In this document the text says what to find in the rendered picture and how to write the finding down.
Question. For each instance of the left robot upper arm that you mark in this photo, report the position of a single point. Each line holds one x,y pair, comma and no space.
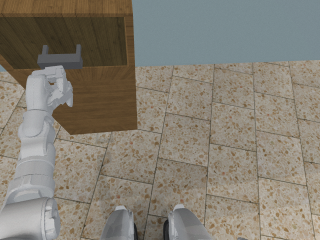
34,219

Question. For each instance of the left robot hand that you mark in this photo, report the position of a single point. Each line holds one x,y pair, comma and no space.
40,95

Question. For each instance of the handle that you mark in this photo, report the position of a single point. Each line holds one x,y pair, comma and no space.
68,61

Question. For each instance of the right robot thigh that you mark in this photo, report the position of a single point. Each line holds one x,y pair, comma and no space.
184,224

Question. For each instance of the right robot shin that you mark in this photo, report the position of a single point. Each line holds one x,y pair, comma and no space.
178,206

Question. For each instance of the robot left forearm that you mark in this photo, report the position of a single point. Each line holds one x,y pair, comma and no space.
36,161

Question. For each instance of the drawer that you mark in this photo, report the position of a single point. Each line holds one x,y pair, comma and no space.
102,39

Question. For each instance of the cabinet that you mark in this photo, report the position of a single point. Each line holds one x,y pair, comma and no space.
104,97

